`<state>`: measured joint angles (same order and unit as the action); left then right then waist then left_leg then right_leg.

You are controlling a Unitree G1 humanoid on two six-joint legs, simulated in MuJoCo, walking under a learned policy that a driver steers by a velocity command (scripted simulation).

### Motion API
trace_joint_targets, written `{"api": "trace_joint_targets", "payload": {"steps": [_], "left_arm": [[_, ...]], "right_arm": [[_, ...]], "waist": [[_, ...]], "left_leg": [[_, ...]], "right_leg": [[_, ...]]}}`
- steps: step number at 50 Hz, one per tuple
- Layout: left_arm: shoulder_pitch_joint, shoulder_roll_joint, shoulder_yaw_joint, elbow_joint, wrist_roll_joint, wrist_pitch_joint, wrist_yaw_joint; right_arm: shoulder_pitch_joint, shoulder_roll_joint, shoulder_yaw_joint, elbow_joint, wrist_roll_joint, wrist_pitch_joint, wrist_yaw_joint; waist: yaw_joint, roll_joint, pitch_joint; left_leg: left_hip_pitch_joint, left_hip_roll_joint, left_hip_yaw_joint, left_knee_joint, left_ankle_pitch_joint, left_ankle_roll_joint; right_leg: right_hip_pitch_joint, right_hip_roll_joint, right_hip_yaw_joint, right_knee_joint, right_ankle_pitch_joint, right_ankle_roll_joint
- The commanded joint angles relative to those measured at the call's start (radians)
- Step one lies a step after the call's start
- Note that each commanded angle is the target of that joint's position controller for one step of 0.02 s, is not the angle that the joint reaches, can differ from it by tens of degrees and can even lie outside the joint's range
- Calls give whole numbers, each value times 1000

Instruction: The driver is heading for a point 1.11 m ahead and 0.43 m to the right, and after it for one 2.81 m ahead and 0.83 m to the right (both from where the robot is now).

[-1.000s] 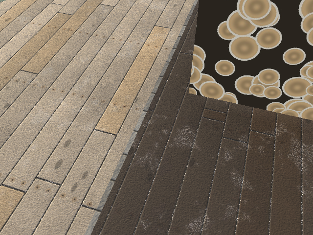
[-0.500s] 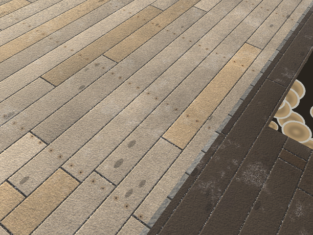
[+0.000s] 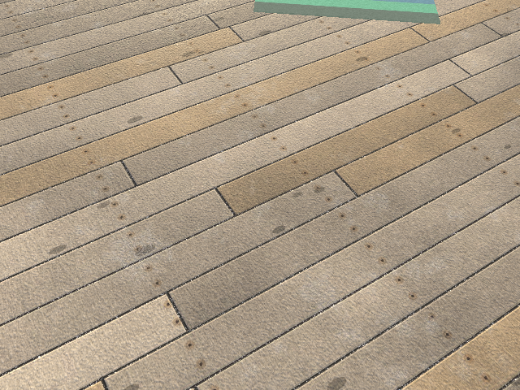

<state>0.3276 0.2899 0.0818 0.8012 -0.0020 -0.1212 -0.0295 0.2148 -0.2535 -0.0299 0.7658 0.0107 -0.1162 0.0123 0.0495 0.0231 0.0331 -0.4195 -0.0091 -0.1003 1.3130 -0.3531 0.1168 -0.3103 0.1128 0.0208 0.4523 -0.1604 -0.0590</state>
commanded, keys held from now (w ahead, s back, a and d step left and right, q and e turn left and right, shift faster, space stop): w+e+shift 0.92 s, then w+shift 0.08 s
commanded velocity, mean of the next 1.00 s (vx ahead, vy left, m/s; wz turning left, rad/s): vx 1.00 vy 0.00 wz -0.79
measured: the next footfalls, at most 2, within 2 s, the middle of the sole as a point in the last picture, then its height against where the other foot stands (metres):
left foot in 0.26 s outside the picture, level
right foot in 0.72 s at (357, 306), level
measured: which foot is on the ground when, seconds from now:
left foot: up 0.00-0.24, down 0.26-0.72, up 0.74-1.00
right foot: down 0.00-0.26, up 0.28-0.70, down 0.72-1.00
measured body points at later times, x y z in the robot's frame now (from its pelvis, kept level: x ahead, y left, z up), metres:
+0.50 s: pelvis +0.41 +0.02 +0.00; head +0.41 +0.02 +0.45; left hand +0.69 +0.20 -0.06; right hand +0.29 -0.26 -0.12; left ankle +0.38 +0.18 -0.73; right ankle +0.45 -0.13 -0.63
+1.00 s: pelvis +0.76 -0.20 +0.01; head +0.76 -0.23 +0.46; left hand +0.98 -0.04 -0.10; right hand +0.76 -0.54 -0.04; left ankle +1.06 -0.21 -0.66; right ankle +0.68 -0.20 -0.73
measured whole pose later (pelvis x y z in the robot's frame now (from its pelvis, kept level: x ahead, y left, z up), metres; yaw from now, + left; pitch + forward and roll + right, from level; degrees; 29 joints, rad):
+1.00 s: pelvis +0.76 -0.20 +0.01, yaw -51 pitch +0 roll +1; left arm 0.44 0.25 0.05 0.72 -0.03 -0.06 0.00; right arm 0.03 -0.28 -0.02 0.58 -0.02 -0.13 0.00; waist 0.08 0.04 0.04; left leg -0.71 0.11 -0.15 0.79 0.02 -0.05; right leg -0.10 0.16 0.17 0.43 -0.30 -0.12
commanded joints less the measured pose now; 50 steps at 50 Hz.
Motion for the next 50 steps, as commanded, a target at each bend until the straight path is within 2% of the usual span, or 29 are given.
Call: {"api": "trace_joint_targets", "payload": {"steps": [1, 4, 6, 10, 12, 13, 14, 15, 16, 17, 18, 19, 21, 25, 29, 31, 33, 34, 35, 36, 37, 38, 39, 40, 41, 42, 43, 47, 50], "left_arm": [[12, 23, -13, -50, -11, -13, -4], [12, 72, -3, -57, -30, -11, 22], [17, 112, 9, -72, -38, -4, 32], [118, 104, 6, -64, -55, 16, 34], [112, 82, -5, -66, -39, 23, 29], [76, 27, -27, -101, -8, 22, 24], [233, -96, -64, -140, -61, 7, 25], [214, -32, -57, -130, -98, 13, 40], [93, 14, -47, -137, -85, 22, 45], [38, 19, -44, -143, -60, 32, 43], [-13, 14, -38, -156, -39, 41, 36], [-26, -2, -34, -172, -41, 56, 25], [-53, -33, -38, -200, -50, 85, 11], [-128, -13, -42, -245, -28, 92, -9], [-306, 12, -45, -289, -26, 76, -47], [-334, 48, -33, -304, -35, 69, -59], [-251, 114, -3, -302, -47, 73, -58], [-90, 164, 23, -267, -51, 81, -55], [182, 243, 67, -192, -46, 89, -43], [245, 298, 85, -151, -51, 106, -18], [123, 349, 64, -213, -14, 82, -22], [159, 246, 56, -226, -13, 69, -17], [146, 223, 47, -210, -2, 49, -17], [79, 194, 37, -211, -8, 34, -21], [6, 176, 29, -224, -3, 28, -20], [-40, 156, 23, -234, 4, 27, -13], [-62, 134, 16, -228, -5, 29, -7], [-40, 105, 3, -190, -25, 34, 33], [41, 112, 7, -144, -32, 38, 38]], "right_arm": [[-19, -13, 10, -119, -13, -35, 3], [-135, -15, 31, -172, -31, -46, 5], [-210, -22, 35, -192, -24, -54, 16], [-218, -110, -10, -206, 9, -45, -7], [-47, -163, -48, -180, 16, -46, -22], [191, -231, -73, -146, 9, -40, -34], [295, -323, -88, -119, -23, -25, -22], [254, -256, -81, -116, -13, -22, -14], [204, -176, -66, -110, 3, -19, -16], [159, -134, -54, -97, -4, -11, -16], [116, -97, -45, -86, -21, -6, -12], [76, -71, -41, -70, -32, -6, -10], [39, -47, -41, -46, -17, -10, -4], [-1, -107, -55, -23, -18, -20, -16], [78, -190, -65, 8, -16, -19, -24], [103, -249, -73, 10, -20, -7, -25], [123, -311, -84, 4, -23, 20, -35], [100, -330, -90, -11, -22, 33, -37], [48, -322, -88, -41, -16, 31, -37], [57, -191, -51, -69, -20, 4, -34], [221, -75, -2, -151, -8, -48, -16], [52, -196, -19, -178, 16, -86, -6], [-41, -196, -21, -210, 45, -90, -11], [-40, -174, -14, -195, 23, -85, -22], [-4, -161, -16, -176, 0, -71, -26], [32, -167, -23, -163, -7, -48, -22], [35, -169, -28, -161, -11, -30, -21], [-150, -96, -6, -227, -46, -18, -22], [-261, -61, 3, -255, -23, -28, -6]], "waist": [[-79, -44, -23], [-79, -26, 54], [-55, -55, 56], [-50, -85, 29], [-159, -78, -69], [-265, 12, -239], [-180, 394, -420], [-176, 356, -329], [-187, 224, -162], [-160, 100, -95], [-133, 46, -36], [-91, 77, 2], [-57, 73, 28], [-26, 22, 79], [-90, -49, 130], [-75, -1, 101], [9, 90, 13], [101, 127, -73], [232, 101, -186], [198, -159, -176], [-14, -368, -368], [100, -180, -422], [63, -78, -218], [-4, 76, -133], [-63, 87, -84], [-103, 49, -50], [-117, 25, -17], [-63, -24, 76], [30, -72, 38]], "left_leg": [[-263, 95, -49, -142, 0, -20], [-170, 111, -3, -415, 137, -80], [74, 56, 40, -583, 323, -115], [223, 17, 22, -735, 318, -144], [426, 29, 26, -761, 236, -106], [700, 197, -142, -761, 51, -47], [941, 456, -711, -957, -324, 108], [854, 469, -892, -1061, -570, 121], [736, 431, -718, -1067, -451, 91], [616, 399, -535, -1047, -247, 71], [492, 346, -394, -1058, -97, 57], [398, 316, -284, -1072, -2, 41], [326, 294, -133, -1113, 109, 23], [279, 263, 114, -1157, 316, 6], [340, 235, 278, -1191, 418, -40], [409, 237, 327, -1116, 838, -62], [509, 262, 341, -899, 1377, -68], [467, 276, 335, -687, 1514, -55], [276, 250, 315, -365, 1433, -62], [-46, 65, 297, 88, 384, -108], [-418, -68, 49, 384, -229, -125], [-463, -9, -93, 311, -84, -76], [-494, 11, -60, 224, -38, -65], [-423, 61, -61, 118, 4, -68], [-324, 87, -67, 43, 32, -83], [-252, 105, -73, -4, 44, -103], [-224, 115, -63, -68, 42, -123], [-108, 89, 37, -419, 309, -181], [53, 37, 87, -665, 572, -186]], "right_leg": [[181, -253, 512, -285, -184, -245], [-23, -244, 413, -309, -113, -228], [-193, -191, 329, -313, -89, -189], [-82, -212, 374, -204, -125, -124], [-77, -154, 324, 91, 66, -63], [-225, -106, 245, 439, 19, -23], [-481, -41, 157, 819, -375, 6], [-636, -119, 141, 1005, -296, -1], [-699, -157, 106, 1063, -219, -5], [-666, -202, 86, 1045, -159, -6], [-613, -230, 86, 998, -127, -8], [-564, -260, 100, 957, -116, -8], [-545, -291, 95, 912, -114, -8], [-553, -288, 71, 747, 94, 12], [-448, -238, -68, 426, 281, -27], [-320, -160, -159, 337, 242, -62], [-191, -67, -227, 348, 97, -95], [2, -34, -231, 362, 28, -123], [377, -29, -160, 282, 71, -179], [634, -130, 83, 204, 66, -238], [875, -368, 774, 2, -294, -466], [829, -381, 901, -175, -548, -400], [651, -366, 845, -231, -498, -343], [464, -339, 748, -219, -378, -307], [288, -287, 648, -205, -277, -293], [161, -236, 571, -219, -224, -291], [82, -204, 507, -235, -189, -287], [-158, -103, 297, -236, -7, -246], [-169, -101, 255, -223, -54, -188]]}}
